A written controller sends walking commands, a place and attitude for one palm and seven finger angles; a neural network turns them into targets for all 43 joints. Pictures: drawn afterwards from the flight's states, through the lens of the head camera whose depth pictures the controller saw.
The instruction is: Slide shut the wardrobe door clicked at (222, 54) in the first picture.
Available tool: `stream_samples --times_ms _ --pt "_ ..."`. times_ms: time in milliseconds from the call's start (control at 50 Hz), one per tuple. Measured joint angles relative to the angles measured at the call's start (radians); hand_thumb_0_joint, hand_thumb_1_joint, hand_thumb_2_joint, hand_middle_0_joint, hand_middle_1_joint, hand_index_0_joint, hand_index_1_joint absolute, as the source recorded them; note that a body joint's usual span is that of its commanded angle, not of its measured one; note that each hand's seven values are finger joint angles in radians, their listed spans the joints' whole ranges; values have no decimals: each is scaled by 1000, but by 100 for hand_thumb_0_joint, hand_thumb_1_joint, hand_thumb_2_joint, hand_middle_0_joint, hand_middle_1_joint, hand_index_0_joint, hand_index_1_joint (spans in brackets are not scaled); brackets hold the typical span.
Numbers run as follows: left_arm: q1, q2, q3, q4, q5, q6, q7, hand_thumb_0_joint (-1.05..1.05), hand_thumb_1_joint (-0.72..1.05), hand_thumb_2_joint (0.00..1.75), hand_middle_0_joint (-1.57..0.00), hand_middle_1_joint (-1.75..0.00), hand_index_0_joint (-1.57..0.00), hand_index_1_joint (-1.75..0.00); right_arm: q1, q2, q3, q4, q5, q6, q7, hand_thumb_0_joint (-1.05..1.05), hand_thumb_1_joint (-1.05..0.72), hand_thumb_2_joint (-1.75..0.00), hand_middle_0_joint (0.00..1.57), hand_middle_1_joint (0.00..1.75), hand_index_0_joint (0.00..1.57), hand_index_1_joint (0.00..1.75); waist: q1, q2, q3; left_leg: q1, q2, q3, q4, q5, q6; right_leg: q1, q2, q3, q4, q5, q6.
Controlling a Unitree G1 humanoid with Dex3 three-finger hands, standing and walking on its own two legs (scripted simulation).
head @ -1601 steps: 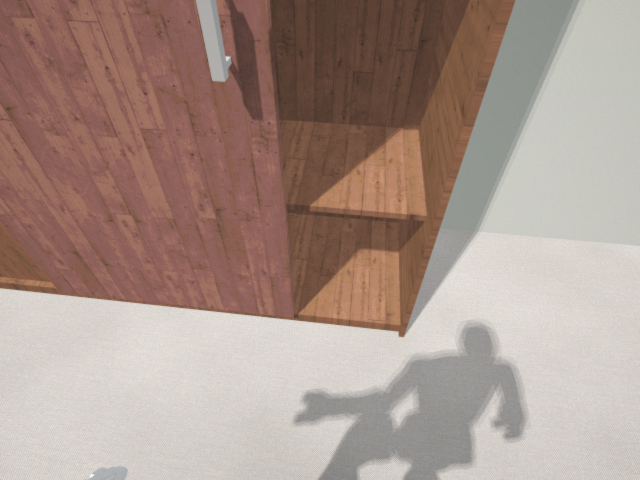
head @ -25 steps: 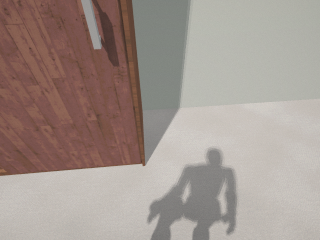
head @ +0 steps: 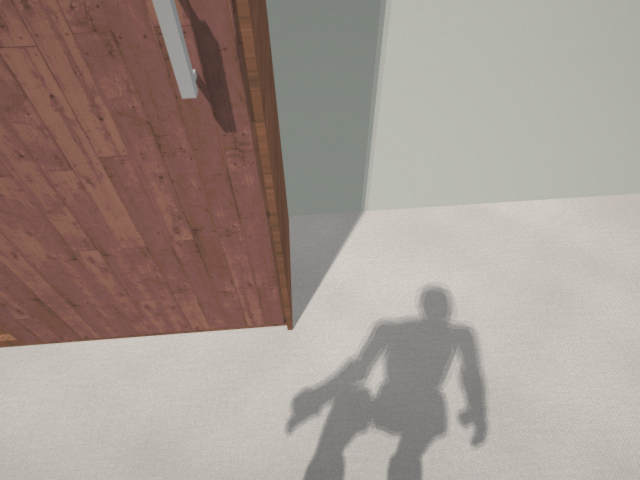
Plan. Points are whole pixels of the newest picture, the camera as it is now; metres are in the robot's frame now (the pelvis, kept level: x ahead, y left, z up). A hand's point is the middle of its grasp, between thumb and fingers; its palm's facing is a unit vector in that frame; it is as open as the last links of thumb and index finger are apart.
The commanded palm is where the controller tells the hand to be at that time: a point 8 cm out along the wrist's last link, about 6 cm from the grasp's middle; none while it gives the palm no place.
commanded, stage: look to check the result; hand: left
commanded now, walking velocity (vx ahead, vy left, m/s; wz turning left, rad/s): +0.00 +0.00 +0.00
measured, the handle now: (177, 36) +0.67 +0.26 +0.24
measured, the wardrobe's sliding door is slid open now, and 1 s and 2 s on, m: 0.01 0.01 0.01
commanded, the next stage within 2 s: stand and wait in 0.20 s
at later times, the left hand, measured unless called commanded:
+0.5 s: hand out of the picture +0.10 +0.23 -0.15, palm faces -0.02 -0.93 -0.36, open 7.4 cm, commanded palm none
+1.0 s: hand out of the picture +0.10 +0.22 -0.15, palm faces -0.03 -0.94 -0.35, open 7.4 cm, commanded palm none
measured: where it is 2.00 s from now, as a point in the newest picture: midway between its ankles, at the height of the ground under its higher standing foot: outside the picture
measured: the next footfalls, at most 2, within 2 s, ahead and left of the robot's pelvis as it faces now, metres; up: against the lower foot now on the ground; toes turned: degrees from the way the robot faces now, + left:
none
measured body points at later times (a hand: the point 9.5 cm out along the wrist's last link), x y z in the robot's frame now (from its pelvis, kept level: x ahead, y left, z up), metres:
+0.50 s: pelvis +0.02 -0.01 +0.00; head +0.03 -0.03 +0.45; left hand +0.10 +0.28 -0.12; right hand +0.09 -0.30 -0.14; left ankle -0.01 +0.12 -0.75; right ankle +0.00 -0.10 -0.75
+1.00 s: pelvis +0.02 -0.02 +0.00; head +0.03 -0.04 +0.45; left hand +0.10 +0.27 -0.13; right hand +0.08 -0.31 -0.15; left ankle -0.01 +0.12 -0.75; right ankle +0.00 -0.10 -0.75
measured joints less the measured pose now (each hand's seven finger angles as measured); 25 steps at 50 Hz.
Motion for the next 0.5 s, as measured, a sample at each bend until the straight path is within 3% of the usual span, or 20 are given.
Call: stream_samples --times_ms 500 --pt "-76 59 -3 -26 -1 -7 -7 0 90 90 -21 -30 -20 -30 -55 -73 5 -20 0 -1 8 0 -91 -90 20 30 20 30 -6 7 -8 48 16 -7 -55 5 -23 46 20 -7 -47 -4 -17"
